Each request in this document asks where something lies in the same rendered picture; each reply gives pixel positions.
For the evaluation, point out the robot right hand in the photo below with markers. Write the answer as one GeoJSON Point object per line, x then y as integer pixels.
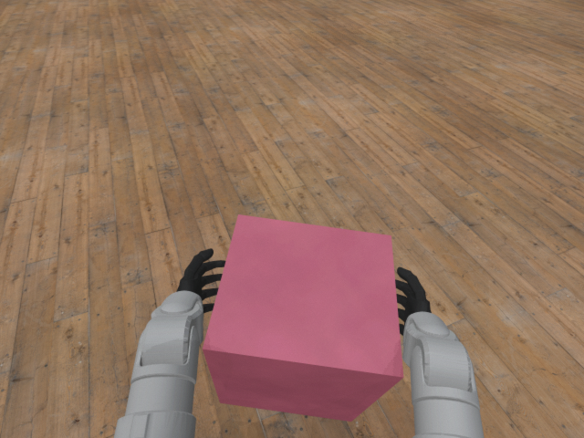
{"type": "Point", "coordinates": [415, 300]}

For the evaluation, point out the right robot forearm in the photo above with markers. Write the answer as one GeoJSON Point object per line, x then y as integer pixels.
{"type": "Point", "coordinates": [444, 394]}

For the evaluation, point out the robot left hand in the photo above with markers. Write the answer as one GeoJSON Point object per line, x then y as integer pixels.
{"type": "Point", "coordinates": [194, 281]}

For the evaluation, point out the carton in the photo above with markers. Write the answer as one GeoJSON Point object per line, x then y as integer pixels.
{"type": "Point", "coordinates": [305, 320]}

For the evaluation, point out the left robot forearm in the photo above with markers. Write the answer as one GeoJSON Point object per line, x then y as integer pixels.
{"type": "Point", "coordinates": [160, 402]}

